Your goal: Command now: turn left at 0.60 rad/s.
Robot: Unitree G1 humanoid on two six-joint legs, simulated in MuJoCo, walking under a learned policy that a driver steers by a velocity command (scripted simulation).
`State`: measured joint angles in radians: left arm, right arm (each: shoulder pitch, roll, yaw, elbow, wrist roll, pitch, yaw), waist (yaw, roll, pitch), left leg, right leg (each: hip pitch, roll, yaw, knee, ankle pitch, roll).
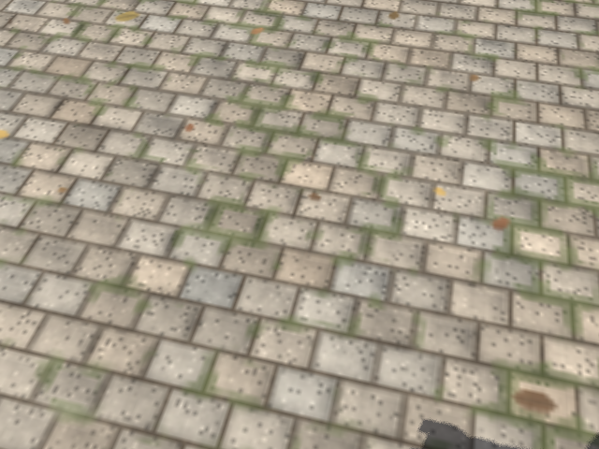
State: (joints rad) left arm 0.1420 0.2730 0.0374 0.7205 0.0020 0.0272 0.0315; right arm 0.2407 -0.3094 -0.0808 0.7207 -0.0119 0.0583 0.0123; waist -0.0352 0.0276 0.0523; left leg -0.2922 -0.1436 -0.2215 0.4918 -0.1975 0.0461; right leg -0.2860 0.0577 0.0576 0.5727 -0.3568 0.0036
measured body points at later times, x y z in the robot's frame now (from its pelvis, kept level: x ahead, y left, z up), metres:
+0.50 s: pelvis -0.02 +0.02 -0.01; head +0.00 +0.05 +0.44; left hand +0.00 +0.31 -0.13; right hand +0.19 -0.20 -0.10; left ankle -0.05 +0.10 -0.74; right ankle +0.00 -0.11 -0.72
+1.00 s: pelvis +0.09 +0.02 +0.00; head +0.10 +0.01 +0.45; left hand +0.17 +0.32 -0.10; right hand +0.14 -0.25 -0.14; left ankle -0.05 +0.10 -0.74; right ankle +0.17 -0.05 -0.74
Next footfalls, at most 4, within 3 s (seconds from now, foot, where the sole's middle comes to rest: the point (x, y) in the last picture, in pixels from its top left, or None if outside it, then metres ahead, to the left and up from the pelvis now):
0.02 right None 0.04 -0.11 -0.77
0.46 left None -0.01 0.11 -0.77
1.00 right None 0.21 -0.04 -0.77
1.52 left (220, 437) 0.49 0.20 -0.77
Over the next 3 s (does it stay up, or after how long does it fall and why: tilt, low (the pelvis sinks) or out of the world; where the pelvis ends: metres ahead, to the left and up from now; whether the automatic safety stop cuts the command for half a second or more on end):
stays up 1.11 0.25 0.01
